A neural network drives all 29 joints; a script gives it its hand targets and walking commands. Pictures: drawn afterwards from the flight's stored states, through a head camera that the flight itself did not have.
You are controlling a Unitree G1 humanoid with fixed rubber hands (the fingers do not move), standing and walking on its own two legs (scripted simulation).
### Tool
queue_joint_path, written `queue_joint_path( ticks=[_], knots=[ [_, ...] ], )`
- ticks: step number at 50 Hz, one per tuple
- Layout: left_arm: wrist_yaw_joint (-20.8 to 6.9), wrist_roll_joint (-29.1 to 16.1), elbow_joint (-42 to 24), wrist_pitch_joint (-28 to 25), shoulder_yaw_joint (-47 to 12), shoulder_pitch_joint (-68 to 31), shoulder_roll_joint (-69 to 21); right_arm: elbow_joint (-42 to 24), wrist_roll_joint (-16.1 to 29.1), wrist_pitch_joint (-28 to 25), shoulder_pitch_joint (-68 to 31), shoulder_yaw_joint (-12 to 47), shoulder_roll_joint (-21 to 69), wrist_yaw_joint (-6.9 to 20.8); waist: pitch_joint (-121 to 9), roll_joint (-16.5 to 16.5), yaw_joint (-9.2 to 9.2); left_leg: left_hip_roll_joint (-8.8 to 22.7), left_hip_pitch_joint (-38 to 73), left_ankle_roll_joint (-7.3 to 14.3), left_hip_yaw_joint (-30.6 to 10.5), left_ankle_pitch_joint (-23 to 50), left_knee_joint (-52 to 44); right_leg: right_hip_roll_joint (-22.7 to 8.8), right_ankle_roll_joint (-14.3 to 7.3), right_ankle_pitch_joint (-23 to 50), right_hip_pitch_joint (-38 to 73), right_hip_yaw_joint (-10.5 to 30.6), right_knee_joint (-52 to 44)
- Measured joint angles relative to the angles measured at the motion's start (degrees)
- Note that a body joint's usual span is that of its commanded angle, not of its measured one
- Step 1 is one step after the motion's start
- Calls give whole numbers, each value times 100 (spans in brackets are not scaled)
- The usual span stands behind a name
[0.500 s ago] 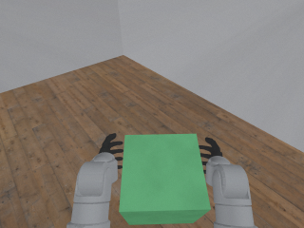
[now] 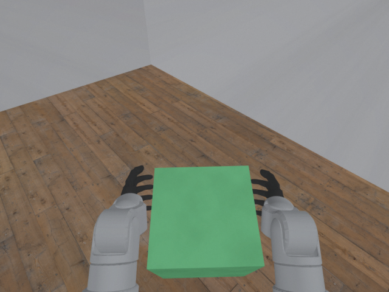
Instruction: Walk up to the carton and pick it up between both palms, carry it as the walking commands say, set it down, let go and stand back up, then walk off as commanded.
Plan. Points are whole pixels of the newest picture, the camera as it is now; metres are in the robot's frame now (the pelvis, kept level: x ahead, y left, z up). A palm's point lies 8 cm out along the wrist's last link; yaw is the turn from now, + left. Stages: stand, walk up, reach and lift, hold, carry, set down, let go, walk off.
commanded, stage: carry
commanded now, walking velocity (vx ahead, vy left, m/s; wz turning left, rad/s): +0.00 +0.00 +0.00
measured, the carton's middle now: (202, 226) +0.29 +0.00 +0.00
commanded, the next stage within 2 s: none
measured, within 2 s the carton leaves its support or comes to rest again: neither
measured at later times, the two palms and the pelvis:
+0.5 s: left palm (133, 190) +0.30 +0.14 +0.11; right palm (271, 194) +0.30 -0.13 +0.11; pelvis +0.02 +0.00 +0.00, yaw +0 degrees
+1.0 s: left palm (132, 184) +0.32 +0.14 +0.11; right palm (267, 188) +0.31 -0.13 +0.11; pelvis +0.04 +0.01 +0.00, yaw +0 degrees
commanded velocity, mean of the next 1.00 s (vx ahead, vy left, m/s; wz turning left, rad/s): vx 0.00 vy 0.00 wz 0.00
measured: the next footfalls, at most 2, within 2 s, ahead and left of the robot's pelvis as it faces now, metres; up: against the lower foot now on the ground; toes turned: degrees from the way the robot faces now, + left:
none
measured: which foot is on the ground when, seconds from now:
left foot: down 0.00-1.00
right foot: down 0.00-1.00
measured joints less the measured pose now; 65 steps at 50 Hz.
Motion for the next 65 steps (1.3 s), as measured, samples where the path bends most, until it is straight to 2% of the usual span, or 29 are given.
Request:
queue_joint_path(
  ticks=[12, 25, 65],
  knots=[
    [27, 26, -206, 64, -30, -6, -2, -226, 49, 95, -19, 4, 5, 1, 66, -50, -90, -6, 90, -7, 4, -102, -3, -2, 12, -98, 82, 22, 3],
    [14, 12, -306, 171, -40, 18, 3, -324, 22, 214, -4, 43, 2, -2, 130, -49, -27, -8, 227, -15, 8, -242, 20, -6, 30, -228, 217, 39, 17],
    [-63, 88, -294, 93, -37, 18, 3, -279, -21, 113, 13, 36, -1, 93, 243, -109, -41, -32, 403, 7, 40, -480, 130, -52, 94, -444, 388, 77, 115]
  ],
)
